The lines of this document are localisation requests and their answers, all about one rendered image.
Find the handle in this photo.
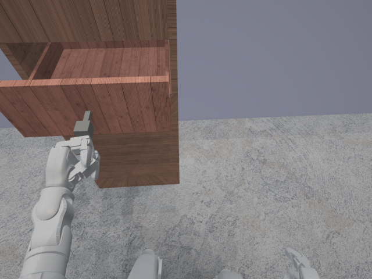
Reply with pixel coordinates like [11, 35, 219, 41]
[73, 111, 94, 139]

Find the robot left forearm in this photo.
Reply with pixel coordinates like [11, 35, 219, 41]
[18, 186, 75, 279]

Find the right robot hand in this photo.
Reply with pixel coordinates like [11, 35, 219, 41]
[283, 247, 320, 279]

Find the cabinet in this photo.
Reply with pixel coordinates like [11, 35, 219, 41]
[0, 0, 180, 188]

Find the robot left shin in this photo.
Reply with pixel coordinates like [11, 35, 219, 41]
[143, 249, 155, 255]

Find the left robot thigh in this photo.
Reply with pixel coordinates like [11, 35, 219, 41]
[128, 254, 162, 279]

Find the drawer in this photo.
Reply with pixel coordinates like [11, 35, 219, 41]
[0, 40, 171, 137]

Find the left robot hand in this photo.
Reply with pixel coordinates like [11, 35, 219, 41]
[45, 135, 100, 192]

